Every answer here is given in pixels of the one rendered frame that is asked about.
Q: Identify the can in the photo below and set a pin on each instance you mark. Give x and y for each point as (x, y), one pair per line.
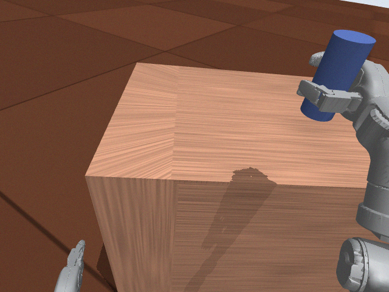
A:
(344, 56)

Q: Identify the right robot arm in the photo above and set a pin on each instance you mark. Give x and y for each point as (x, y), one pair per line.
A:
(363, 264)

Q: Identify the right robot hand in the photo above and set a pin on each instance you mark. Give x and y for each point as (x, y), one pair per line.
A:
(371, 81)

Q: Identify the left robot hand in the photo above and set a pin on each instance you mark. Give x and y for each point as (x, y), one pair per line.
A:
(70, 278)

